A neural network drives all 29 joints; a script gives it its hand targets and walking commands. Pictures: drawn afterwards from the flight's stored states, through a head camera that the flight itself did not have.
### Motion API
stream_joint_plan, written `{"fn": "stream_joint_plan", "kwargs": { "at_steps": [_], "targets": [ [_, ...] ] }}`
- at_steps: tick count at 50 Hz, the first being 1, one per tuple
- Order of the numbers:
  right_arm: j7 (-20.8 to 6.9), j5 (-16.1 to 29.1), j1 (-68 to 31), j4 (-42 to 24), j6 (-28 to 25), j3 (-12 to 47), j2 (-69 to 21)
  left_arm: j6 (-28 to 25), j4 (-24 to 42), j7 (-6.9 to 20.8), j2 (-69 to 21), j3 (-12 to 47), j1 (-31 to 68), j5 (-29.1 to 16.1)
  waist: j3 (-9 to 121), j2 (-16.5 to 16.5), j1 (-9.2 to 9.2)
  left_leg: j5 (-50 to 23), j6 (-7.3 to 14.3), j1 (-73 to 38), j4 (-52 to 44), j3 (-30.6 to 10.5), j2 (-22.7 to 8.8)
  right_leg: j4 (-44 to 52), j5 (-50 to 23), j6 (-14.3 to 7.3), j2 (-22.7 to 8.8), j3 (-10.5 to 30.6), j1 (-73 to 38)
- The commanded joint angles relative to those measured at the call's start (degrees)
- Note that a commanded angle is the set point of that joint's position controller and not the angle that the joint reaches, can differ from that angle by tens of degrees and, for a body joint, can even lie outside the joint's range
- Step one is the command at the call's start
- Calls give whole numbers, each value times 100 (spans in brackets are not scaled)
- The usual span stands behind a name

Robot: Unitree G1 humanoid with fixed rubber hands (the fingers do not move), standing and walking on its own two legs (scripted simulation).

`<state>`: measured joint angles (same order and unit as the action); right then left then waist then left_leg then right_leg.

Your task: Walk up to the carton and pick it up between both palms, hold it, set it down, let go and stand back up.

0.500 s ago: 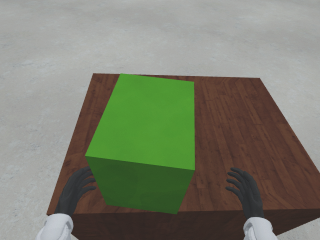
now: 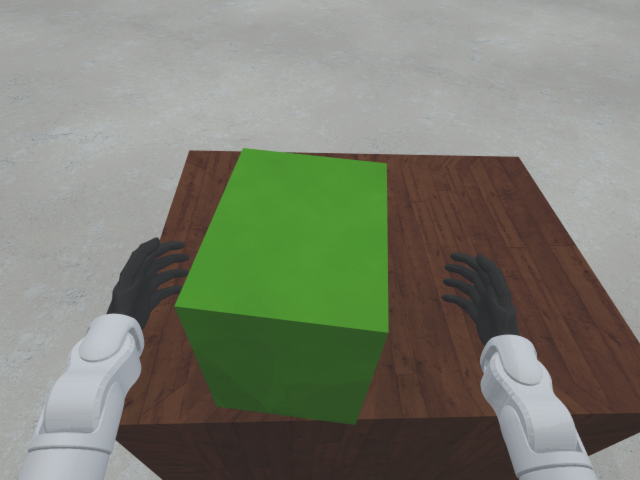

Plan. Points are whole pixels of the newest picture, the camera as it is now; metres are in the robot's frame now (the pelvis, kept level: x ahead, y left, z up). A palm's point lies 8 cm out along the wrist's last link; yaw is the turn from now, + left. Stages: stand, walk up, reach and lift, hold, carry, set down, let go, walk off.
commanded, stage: reach and lift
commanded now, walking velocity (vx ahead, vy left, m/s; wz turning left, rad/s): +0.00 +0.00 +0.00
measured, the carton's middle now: (299, 287) +0.41 +0.03 -0.02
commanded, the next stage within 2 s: none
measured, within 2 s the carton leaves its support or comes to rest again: neither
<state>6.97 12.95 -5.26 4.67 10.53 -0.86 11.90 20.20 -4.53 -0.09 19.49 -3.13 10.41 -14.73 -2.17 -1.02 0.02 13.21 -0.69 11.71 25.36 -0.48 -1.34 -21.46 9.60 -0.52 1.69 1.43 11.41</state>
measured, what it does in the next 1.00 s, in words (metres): stands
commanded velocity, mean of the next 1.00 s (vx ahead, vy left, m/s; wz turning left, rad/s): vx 0.00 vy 0.00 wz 0.00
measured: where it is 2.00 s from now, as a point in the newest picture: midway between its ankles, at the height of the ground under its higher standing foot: outside the picture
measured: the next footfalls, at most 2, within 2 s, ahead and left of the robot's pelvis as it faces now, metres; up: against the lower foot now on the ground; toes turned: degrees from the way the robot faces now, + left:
none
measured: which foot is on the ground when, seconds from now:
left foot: down 0.00-1.00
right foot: down 0.00-1.00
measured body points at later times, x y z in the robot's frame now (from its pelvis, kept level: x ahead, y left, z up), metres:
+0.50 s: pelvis +0.00 +0.00 +0.00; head +0.02 +0.02 +0.45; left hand +0.40 +0.22 +0.15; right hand +0.38 -0.19 +0.14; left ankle +0.00 +0.12 -0.74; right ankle +0.02 -0.12 -0.74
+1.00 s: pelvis +0.00 +0.00 +0.00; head +0.02 +0.02 +0.45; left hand +0.42 +0.23 +0.14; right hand +0.41 -0.19 +0.13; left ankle +0.00 +0.12 -0.74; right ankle +0.02 -0.12 -0.74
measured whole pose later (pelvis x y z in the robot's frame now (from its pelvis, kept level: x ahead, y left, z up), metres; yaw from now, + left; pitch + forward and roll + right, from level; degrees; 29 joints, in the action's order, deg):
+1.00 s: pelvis +0.00 +0.00 +0.00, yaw +0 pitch +0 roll -1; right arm 7.5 15.8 -36.1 31.8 16.3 -1.6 15.8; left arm 23.7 -31.7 1.1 20.0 -6.6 40.3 -12.8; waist -1.8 -1.0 0.0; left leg 12.8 -0.7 11.7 24.3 -0.5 -1.3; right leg -19.2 8.5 -0.2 1.7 1.4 10.8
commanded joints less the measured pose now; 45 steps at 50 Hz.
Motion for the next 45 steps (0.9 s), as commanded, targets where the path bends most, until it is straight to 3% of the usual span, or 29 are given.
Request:
{"fn": "stream_joint_plan", "kwargs": {
  "at_steps": [1, 3, 4, 6, 7, 8, 9, 11, 12, 13, 15, 17, 18, 19, 24, 26, 28, 29, 30, 31, 33, 34, 35, 37, 38, 40, 41, 43, 45],
  "targets": [
    [80, 497, -1778, -1100, 125, -423, 938, 185, 991, 89, 988, -675, 2079, 30, 2070, 500, 45, -1393, -37, -632, -758, 389, 256, 154, -1196, 82, -79, 17, -1564],
    [76, 466, -2244, -978, 256, -635, 1079, 313, 914, 74, 1183, -670, 2669, -86, 2232, 461, 235, -1139, -48, -625, -749, 368, 249, 169, -1021, 64, -71, -20, -1425],
    [80, 482, -2280, -574, 387, -469, 953, 351, 536, 131, 1167, -748, 2625, -10, 1919, 428, 179, -1064, -6, -440, -786, 386, 247, 200, -1034, 94, -148, 46, -1496],
    [61, 619, -2004, -562, 453, -476, 1095, 476, 714, 97, 1074, -784, 2349, 127, 2099, 529, 164, -1438, -89, -680, -771, 385, 254, 161, -1426, 87, -68, 20, -1565],
    [59, 646, -2514, -304, 509, -463, 1100, 552, 550, 128, 1256, -880, 2970, 156, 2173, 554, 168, -1407, -50, -585, -716, 382, 255, 169, -1427, 96, -111, 66, -1624],
    [60, 605, -2391, -459, 553, -566, 1203, 610, 429, 145, 1155, -888, 2726, 191, 2202, 337, 230, -1414, -39, -586, -743, 356, 214, 139, -1506, 94, -60, -4, -1666],
    [87, 629, -2494, -161, 621, -507, 1254, 696, 201, 201, 1119, -894, 2769, 180, 1981, 398, 244, -1373, -46, -550, -762, 352, 247, 187, -1550, 109, -85, 18, -1628],
    [96, 715, -3118, -290, 694, -439, 1206, 740, 283, 216, 1187, -860, 3442, 163, 2290, 433, 292, -1586, -34, -520, -683, 375, 237, 108, -1740, 117, -59, 75, -1740],
    [96, 663, -2801, -208, 710, -623, 1304, 785, 361, 202, 1186, -802, 3162, 220, 2328, 423, 449, -1437, -75, -609, -713, 316, 248, 141, -1713, 113, -46, -7, -1756],
    [89, 703, -3244, -49, 779, -558, 1228, 776, 157, 212, 1313, -917, 3679, 265, 2330, 385, 376, -1201, -38, -459, -746, 345, 242, 159, -1519, 118, -73, 17, -1691],
    [71, 653, -3345, 145, 824, -683, 1364, 826, 128, 172, 1251, -756, 3784, 247, 2320, 402, 493, -1128, -62, -575, -750, 305, 214, 209, -1358, 98, -27, -24, -1455],
    [25, 680, -3657, 382, 851, -641, 1350, 833, 133, 122, 1216, -564, 4160, 207, 2416, 647, 453, -1171, -107, -671, -709, 290, 155, 220, -1265, 44, -20, -57, -1265],
    [52, 603, -3921, 527, 899, -788, 1403, 883, -183, 134, 1278, -626, 4397, 211, 2355, 552, 577, -1120, -80, -485, -692, 297, 193, 229, -1360, 55, -36, -34, -1315],
    [39, 662, -4029, 574, 886, -729, 1314, 861, -156, 95, 1354, -671, 4449, 209, 2379, 615, 513, -1158, -75, -415, -736, 302, 204, 220, -1423, 45, -51, -35, -1426],
    [122, 571, -4441, 673, 865, -856, 1420, 937, -659, 50, 1448, -696, 4732, 304, 2888, 373, 596, -1245, -81, -374, -647, 311, 265, 207, -1741, 157, -6, -96, -1588],
    [111, 568, -5001, 1244, 944, -908, 1504, 1028, -1120, 45, 1370, -680, 5221, 422, 2542, 489, 636, -1071, -108, -319, -675, 271, 193, 262, -1512, 106, 0, -139, -1300],
    [95, 514, -5064, 1322, 941, -908, 1485, 955, -1272, 27, 1438, -524, 5306, 276, 2744, 397, 675, -793, -84, -271, -698, 226, 185, 289, -1288, 90, 0, -145, -1255],
    [94, 535, -5060, 1575, 953, -891, 1418, 1002, -1352, 33, 1226, -520, 5237, 351, 2657, 351, 722, -1035, -90, -399, -698, 267, 158, 275, -1493, 86, 28, -196, -1223],
    [76, 652, -5191, 1501, 945, -773, 1429, 946, -1266, 38, 1318, -526, 5422, 319, 2845, 456, 571, -1041, -98, -432, -702, 306, 167, 287, -1357, 97, 23, -206, -1270],
    [98, 596, -5353, 1670, 937, -863, 1445, 880, -1304, 42, 1423, -489, 5630, 288, 3019, 486, 725, -1166, -104, -436, -663, 289, 181, 275, -1631, 100, 12, -210, -1323],
    [102, 590, -5352, 1834, 890, -801, 1454, 864, -1499, 41, 1395, -545, 5579, 343, 3057, 407, 683, -1461, -111, -482, -556, 277, 205, 207, -2002, 162, 20, -200, -1326],
    [109, 579, -5320, 1926, 855, -825, 1480, 851, -1384, 19, 1342, -542, 5650, 494, 3273, 575, 751, -1635, -146, -633, -476, 229, 172, 192, -2051, 101, 84, -232, -1302],
    [89, 685, -5335, 1880, 855, -701, 1361, 853, -1436, 32, 1324, -569, 5552, 481, 3089, 484, 614, -1731, -149, -629, -474, 242, 167, 197, -2034, 101, 89, -280, -1378],
    [114, 612, -5157, 2338, 866, -708, 1360, 793, -1527, 92, 1154, -487, 5436, 493, 2812, 613, 697, -1718, -191, -631, -496, 256, 200, 217, -2188, 178, 44, -233, -1397],
    [137, 578, -5136, 2318, 800, -738, 1430, 817, -1344, 74, 1067, -450, 5286, 569, 2932, 688, 764, -2087, -244, -833, -422, 210, 194, 246, -2313, 134, 103, -310, -1262],
    [104, 539, -5100, 2088, 704, -719, 1387, 713, -1301, 90, 981, -403, 5269, 532, 3095, 611, 683, -2289, -261, -942, -402, 201, 168, 252, -2396, 124, 131, -333, -1361],
    [122, 574, -5027, 2078, 652, -595, 1286, 661, -1523, 123, 996, -529, 5052, 519, 3017, 482, 538, -2246, -244, -813, -371, 268, 220, 223, -2432, 198, 100, -278, -1365],
    [119, 551, -5300, 2324, 610, -622, 1163, 502, -2126, 167, 1013, -534, 5169, 495, 2572, 385, 615, -1774, -152, -494, -511, 227, 265, 283, -2154, 209, 8, -266, -1279],
    [109, 359, -5151, 2183, 416, -735, 1167, 325, -1926, 155, 837, -428, 5093, 497, 2726, 520, 674, -1765, -205, -566, -513, 218, 221, 278, -1972, 182, 37, -293, -1247]
  ]
}}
